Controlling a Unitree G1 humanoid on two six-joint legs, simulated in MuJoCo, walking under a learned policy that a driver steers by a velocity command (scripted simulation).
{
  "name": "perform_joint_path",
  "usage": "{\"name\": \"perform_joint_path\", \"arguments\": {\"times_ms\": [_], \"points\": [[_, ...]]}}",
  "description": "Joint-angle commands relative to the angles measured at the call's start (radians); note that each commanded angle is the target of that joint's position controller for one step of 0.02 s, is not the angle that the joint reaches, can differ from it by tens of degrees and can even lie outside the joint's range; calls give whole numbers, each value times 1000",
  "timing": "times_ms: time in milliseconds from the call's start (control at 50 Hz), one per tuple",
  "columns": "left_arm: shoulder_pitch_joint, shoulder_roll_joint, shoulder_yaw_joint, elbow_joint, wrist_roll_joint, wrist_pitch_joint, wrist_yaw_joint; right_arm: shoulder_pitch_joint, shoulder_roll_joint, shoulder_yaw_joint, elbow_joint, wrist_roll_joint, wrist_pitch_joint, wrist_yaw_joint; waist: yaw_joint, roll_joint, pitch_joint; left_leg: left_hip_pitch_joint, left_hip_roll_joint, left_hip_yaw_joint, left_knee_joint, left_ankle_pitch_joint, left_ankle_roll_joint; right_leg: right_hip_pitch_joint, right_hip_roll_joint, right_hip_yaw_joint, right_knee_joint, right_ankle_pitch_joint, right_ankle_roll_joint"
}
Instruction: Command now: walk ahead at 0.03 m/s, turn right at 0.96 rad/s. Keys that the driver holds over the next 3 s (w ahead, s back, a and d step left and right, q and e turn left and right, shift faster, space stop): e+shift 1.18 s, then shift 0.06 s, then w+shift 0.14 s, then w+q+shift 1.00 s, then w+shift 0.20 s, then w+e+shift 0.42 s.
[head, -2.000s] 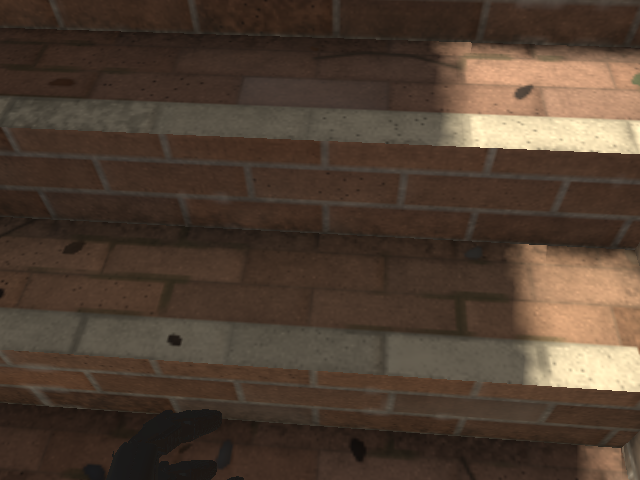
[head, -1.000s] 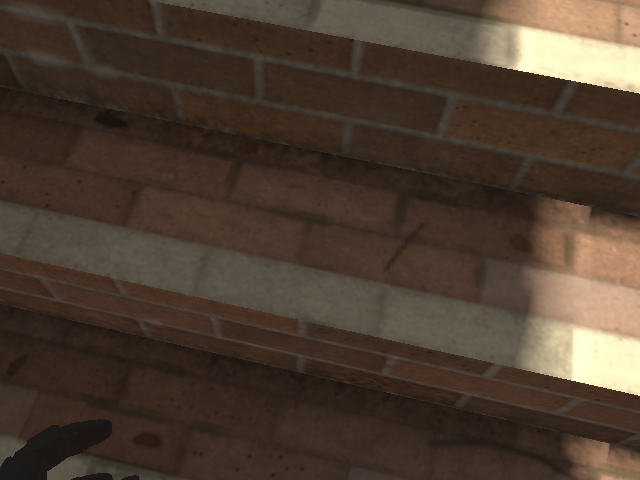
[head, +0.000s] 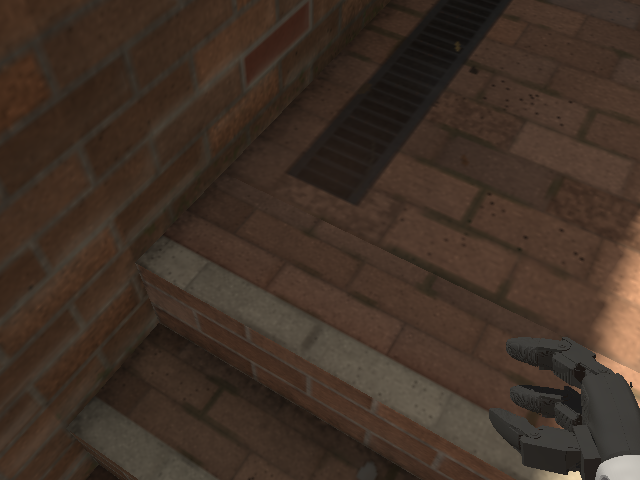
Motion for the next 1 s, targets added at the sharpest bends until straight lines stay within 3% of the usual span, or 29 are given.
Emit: {"name": "perform_joint_path", "arguments": {"times_ms": [20,40,60,80,120,160,220,240,260,320,340,360,380,400,420,480,560,660,720,740,760,780,800,840,860,880,920,940,1000], "points": [[87,85,23,-91,-16,-35,9,165,-144,-58,-26,-16,-7,-18,-37,188,-386,573,659,-347,-55,1318,314,-359,-112,-320,889,-477,89],[58,172,43,-88,-13,-36,13,90,-136,-77,-27,-54,-21,-34,-45,150,-409,472,673,-394,-128,1087,420,-358,-197,-379,1066,-299,148],[-35,145,36,-109,-2,-19,13,31,-122,-75,-40,-41,-48,-46,-39,149,-313,331,605,-400,-211,750,393,-374,-255,-328,1255,-217,138],[-87,100,15,-121,27,2,-6,-8,-108,-63,-23,-28,-64,-37,-17,55,-239,295,478,-278,-223,516,324,-423,-278,-311,1350,-149,121],[-131,84,0,-129,25,36,-54,27,-105,-51,19,-19,-60,-41,-12,-28,-109,233,335,-73,-189,458,252,-402,-300,-320,1125,23,108],[-154,33,-19,-125,13,36,-70,118,-172,-77,79,-31,-78,-32,-23,-45,-92,300,317,27,-134,589,228,-386,-313,-389,875,61,99],[-133,-39,-56,-109,-58,35,-84,136,-163,-76,115,-33,-49,9,-22,149,-134,251,247,223,-102,546,168,-104,-318,-482,225,-103,62],[-159,-45,-55,-110,-68,26,-82,170,-188,-88,120,-36,-34,15,-43,254,-138,257,281,213,-126,544,176,-47,-321,-505,129,-98,46],[-119,-36,-54,-114,-49,23,-72,150,-211,-97,107,-42,-36,24,-23,325,-183,281,356,181,-109,610,174,5,-336,-523,105,-58,28],[-33,19,-22,-38,-5,-28,-56,236,-164,-91,131,1,13,50,-31,114,-198,289,311,285,210,374,47,167,-271,-542,-304,229,6],[26,111,7,-30,27,-40,-56,204,-181,-96,90,10,8,60,15,-66,-177,-7,295,267,432,80,-24,374,-349,-360,-268,589,-33],[20,227,34,-65,41,-31,-52,161,-89,-71,22,9,8,71,-8,-243,-163,-422,191,239,741,-329,-111,528,-569,-36,-127,1342,-136],[72,255,55,-95,22,-27,-34,145,-113,-72,15,4,1,66,86,-211,-327,-435,130,110,1034,-332,-147,542,-695,106,-211,1513,-303],[-29,251,52,-106,15,-13,-25,106,-95,-59,2,-4,-15,71,61,-207,-324,-416,133,51,1135,-209,-142,392,-658,142,-329,1004,-328],[-140,196,34,-109,4,4,-15,50,-92,-54,-12,-20,-27,78,-1,-137,-164,-417,145,53,1132,-78,-128,225,-552,24,-340,686,-274],[-180,107,-3,-86,-15,-12,-2,85,-100,-49,-10,-40,0,76,-55,-75,-81,-430,97,77,1228,18,-83,125,-451,-65,-251,803,-226],[-116,113,5,-41,4,-18,1,82,-67,-19,-39,-44,2,64,-47,-51,-130,-430,69,61,1049,16,-37,211,-428,-10,-251,753,-207],[-194,102,15,-60,14,-22,11,59,-56,-8,-82,-15,12,61,-61,-156,-217,-149,43,48,584,-133,25,122,-384,8,-264,858,-172],[-191,114,33,-50,5,4,-1,207,-59,-21,-39,52,3,31,-120,-174,-150,97,15,79,-72,-27,-1,146,-310,37,-203,876,-94],[-176,84,38,-43,-27,-2,-23,213,-103,-33,-2,39,-10,11,-103,-1,-130,199,66,28,-265,161,-8,126,-213,-72,7,663,-35],[-115,36,37,-43,-23,-12,-48,203,-143,-36,35,29,-9,-17,-28,199,-129,433,270,-96,-172,850,31,-196,-123,-219,334,-27,24],[-18,58,41,-48,8,-29,-61,218,-152,-39,-12,2,5,-23,-15,300,-295,544,520,-228,21,1489,160,-373,-106,-271,679,-267,73],[-51,104,49,-31,35,-36,-59,227,-124,-42,-51,-27,3,-35,-64,201,-403,479,590,-303,-24,1322,233,-393,-164,-268,875,-229,117],[-164,78,24,-23,34,12,-76,110,-39,-19,-36,-46,8,-39,5,128,-121,271,343,-71,-115,420,219,-476,-227,-340,956,1,148],[-218,45,11,-55,18,33,-78,144,-69,-28,-11,-43,10,-39,5,182,-39,200,305,-39,-124,274,223,-488,-241,-331,916,56,158],[-208,78,13,-42,8,52,-87,167,-45,-25,-1,-25,6,-37,-5,138,-23,207,282,-11,-138,190,206,-474,-235,-343,843,90,158],[-213,75,5,-48,-5,63,-106,218,-108,-54,17,-6,-7,-35,-27,139,-35,267,332,5,-160,204,196,-445,-230,-403,728,95,168],[-215,80,14,-41,4,64,-95,241,-158,-79,32,-4,-15,-30,-44,119,-32,295,352,11,-136,202,216,-468,-215,-453,782,159,167],[-251,24,5,-73,32,77,-77,292,-176,-93,37,-14,-23,-24,-55,180,-33,314,438,31,-142,110,196,-481,-271,-460,689,181,167]]}}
